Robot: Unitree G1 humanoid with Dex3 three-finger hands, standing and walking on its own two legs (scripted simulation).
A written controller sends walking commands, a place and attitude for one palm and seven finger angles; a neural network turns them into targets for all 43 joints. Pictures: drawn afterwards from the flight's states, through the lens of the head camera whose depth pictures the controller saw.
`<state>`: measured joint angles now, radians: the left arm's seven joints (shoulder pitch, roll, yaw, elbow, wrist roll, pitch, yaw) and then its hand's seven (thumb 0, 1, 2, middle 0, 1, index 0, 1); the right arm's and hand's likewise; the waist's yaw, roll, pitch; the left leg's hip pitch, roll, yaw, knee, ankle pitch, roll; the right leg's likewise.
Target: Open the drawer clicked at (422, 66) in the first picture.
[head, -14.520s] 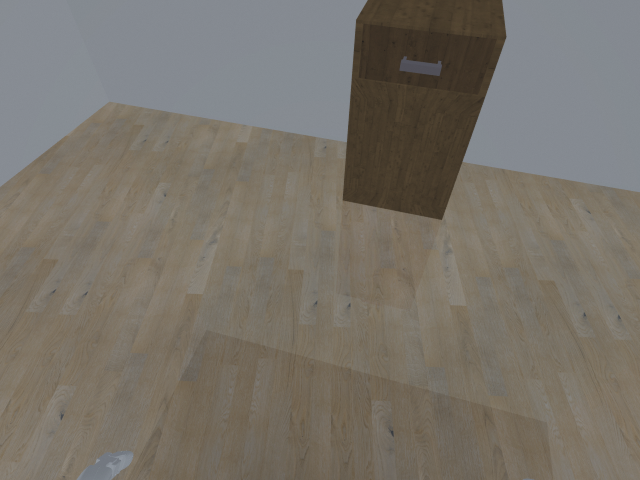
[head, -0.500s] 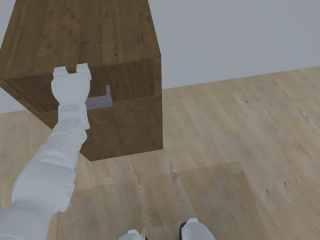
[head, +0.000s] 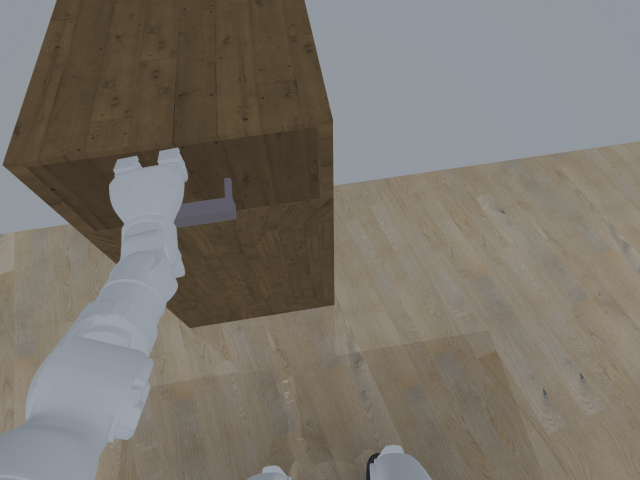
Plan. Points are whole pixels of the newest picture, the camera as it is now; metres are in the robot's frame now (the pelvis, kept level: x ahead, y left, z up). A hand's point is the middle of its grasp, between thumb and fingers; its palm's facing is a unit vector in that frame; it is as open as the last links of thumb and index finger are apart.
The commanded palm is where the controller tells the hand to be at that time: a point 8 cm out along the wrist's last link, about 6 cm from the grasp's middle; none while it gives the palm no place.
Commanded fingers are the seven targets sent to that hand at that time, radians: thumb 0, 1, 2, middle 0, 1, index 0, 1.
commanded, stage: move the hooked fingers above the handle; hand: left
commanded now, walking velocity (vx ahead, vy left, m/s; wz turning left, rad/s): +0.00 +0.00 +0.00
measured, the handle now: (193, 201) +0.53 +0.19 -0.05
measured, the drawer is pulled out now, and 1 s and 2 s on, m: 0.00 0.00 0.00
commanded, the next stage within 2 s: lower the fingers behind the handle in 0.24 s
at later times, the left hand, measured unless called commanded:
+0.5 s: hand (170, 229) +0.45 +0.20 -0.01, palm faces -0.16 -0.02 -0.99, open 13.8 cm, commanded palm +0.44 +0.19 +0.04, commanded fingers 0.00 -0.50 0.30 -0.30 -1.20 -0.30 -1.20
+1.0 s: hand (190, 226) +0.47 +0.18 -0.03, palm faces -0.09 -0.01 -1.00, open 13.8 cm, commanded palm +0.45 +0.19 +0.01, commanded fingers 0.00 -0.50 0.30 -0.30 -1.20 -0.30 -1.20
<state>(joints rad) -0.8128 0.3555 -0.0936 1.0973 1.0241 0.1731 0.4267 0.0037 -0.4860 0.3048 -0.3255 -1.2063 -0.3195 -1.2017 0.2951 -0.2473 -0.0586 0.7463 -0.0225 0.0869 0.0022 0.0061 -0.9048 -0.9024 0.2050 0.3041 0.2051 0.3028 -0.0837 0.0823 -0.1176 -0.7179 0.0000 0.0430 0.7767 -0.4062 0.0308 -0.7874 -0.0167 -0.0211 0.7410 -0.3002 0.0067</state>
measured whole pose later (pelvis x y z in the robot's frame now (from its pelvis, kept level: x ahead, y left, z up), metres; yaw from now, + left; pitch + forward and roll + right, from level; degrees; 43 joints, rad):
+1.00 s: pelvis -0.01 -0.01 -0.02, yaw +0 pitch +23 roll -1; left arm -0.85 0.36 -0.08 1.16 1.08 0.04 0.43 0.00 -0.49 0.30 -0.30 -1.19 -0.32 -1.20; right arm 0.31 -0.24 -0.04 0.77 -0.04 0.04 0.00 0.00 -0.90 -0.90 0.21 0.30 0.21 0.30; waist -0.12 0.07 -0.16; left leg -0.86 0.01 0.03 0.91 -0.45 0.03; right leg -0.92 -0.02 -0.03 0.86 -0.34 0.00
